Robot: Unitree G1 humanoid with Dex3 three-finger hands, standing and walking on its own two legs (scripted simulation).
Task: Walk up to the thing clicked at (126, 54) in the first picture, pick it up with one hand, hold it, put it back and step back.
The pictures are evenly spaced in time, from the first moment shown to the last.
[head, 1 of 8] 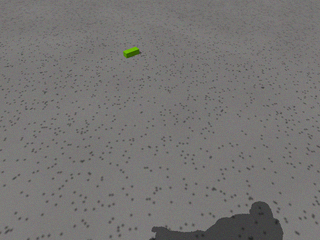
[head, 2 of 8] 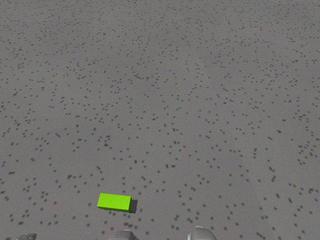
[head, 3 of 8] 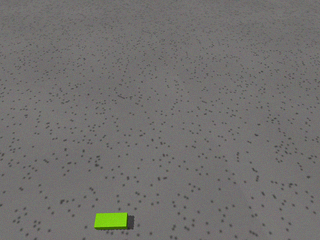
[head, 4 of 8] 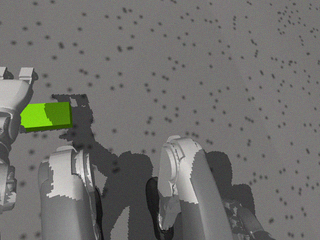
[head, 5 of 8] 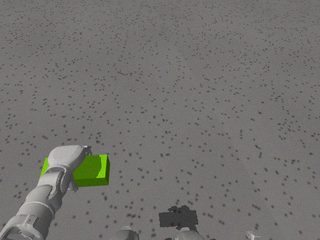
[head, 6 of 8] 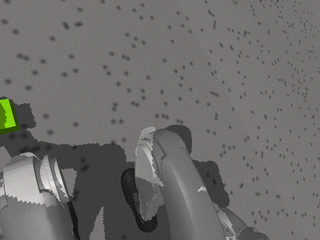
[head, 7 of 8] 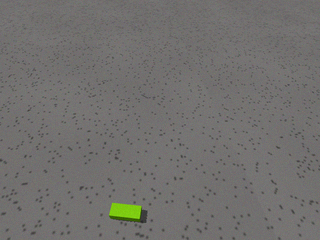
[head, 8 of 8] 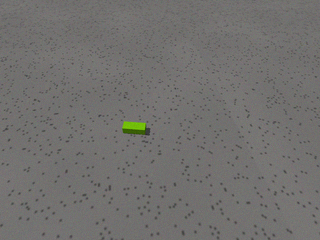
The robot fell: no
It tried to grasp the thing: yes
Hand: left
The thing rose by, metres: 0.69
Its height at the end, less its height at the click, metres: +0.00
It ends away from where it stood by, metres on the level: 0.00
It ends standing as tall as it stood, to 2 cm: yes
